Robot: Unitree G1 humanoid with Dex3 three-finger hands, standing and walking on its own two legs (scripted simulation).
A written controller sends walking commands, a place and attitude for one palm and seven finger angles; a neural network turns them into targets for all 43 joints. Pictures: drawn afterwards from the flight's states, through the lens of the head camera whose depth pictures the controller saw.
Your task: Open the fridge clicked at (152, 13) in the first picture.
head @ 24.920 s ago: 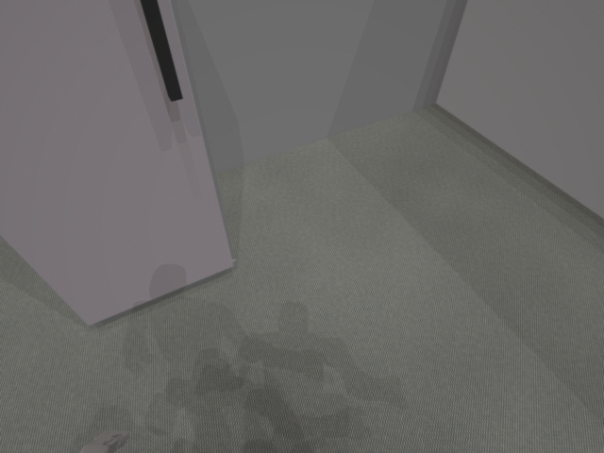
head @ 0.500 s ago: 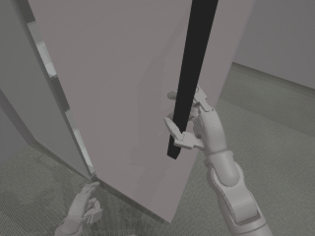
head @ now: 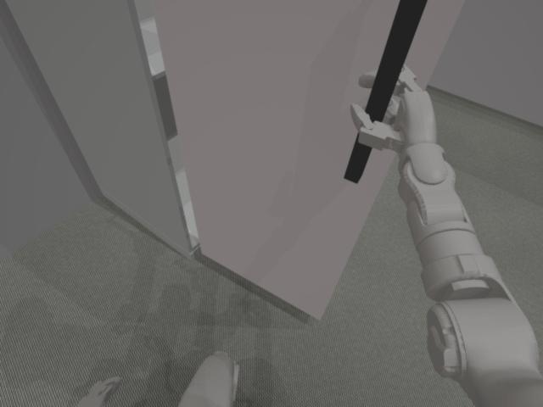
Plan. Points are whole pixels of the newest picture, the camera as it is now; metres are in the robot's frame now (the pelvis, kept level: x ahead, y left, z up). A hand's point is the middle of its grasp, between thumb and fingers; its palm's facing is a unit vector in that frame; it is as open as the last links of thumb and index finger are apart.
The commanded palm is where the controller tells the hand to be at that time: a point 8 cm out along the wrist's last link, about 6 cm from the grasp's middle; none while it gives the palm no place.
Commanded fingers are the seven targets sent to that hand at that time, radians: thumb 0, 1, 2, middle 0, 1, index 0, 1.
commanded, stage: stop walking and hold the door back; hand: right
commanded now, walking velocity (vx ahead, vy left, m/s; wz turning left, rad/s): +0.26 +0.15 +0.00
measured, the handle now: (395, 60) +0.50 -0.09 +0.28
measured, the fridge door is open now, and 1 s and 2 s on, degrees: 84 78 74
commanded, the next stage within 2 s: loosen the grip on the handle in 1.00 s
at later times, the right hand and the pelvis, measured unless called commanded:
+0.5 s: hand (378, 107) +0.49 -0.09 +0.21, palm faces -0.04 +1.00 -0.08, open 6.5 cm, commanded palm +0.48 -0.15 +0.18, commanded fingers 0.00 -0.90 -0.90 0.45 1.40 0.45 1.40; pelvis +0.01 -0.01 +0.00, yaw +2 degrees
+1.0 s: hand (378, 109) +0.49 -0.09 +0.20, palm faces -0.06 +0.99 -0.10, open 6.7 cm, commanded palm +0.48 -0.14 +0.18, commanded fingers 0.00 -0.90 -0.90 0.45 1.40 0.45 1.40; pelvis +0.04 -0.02 +0.01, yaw +3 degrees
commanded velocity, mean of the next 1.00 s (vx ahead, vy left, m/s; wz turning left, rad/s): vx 0.02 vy -0.02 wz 0.00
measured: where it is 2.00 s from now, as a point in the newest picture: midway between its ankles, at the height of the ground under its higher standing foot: outside the picture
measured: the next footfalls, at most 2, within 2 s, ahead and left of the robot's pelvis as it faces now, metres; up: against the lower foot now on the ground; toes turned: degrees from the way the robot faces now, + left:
left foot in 0.16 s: +0.09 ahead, +0.13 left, +0.00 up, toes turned +5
right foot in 0.46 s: +0.12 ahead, -0.11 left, +0.00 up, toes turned -1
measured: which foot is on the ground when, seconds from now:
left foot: up 0.00-0.14, down 0.16-1.00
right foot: down 0.00-0.18, up 0.20-0.44, down 0.46-1.00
